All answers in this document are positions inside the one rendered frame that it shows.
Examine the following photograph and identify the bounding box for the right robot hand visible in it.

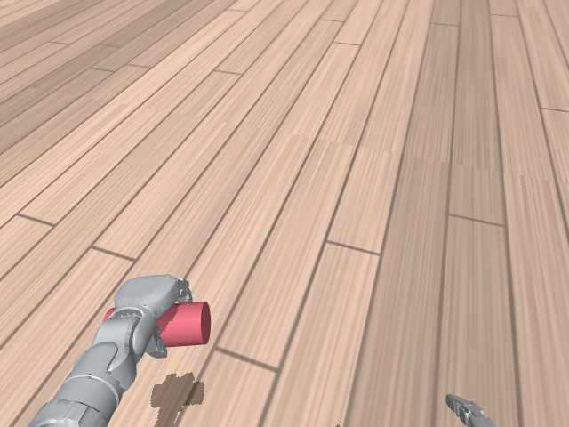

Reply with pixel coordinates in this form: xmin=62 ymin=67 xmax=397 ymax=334
xmin=446 ymin=394 xmax=497 ymax=427

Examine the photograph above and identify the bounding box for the left robot arm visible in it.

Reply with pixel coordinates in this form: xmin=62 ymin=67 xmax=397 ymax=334
xmin=28 ymin=304 xmax=156 ymax=427

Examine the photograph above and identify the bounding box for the left robot hand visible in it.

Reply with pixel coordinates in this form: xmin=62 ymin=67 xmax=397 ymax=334
xmin=115 ymin=275 xmax=193 ymax=359

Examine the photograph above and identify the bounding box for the can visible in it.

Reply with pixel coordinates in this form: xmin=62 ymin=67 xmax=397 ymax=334
xmin=102 ymin=302 xmax=211 ymax=347

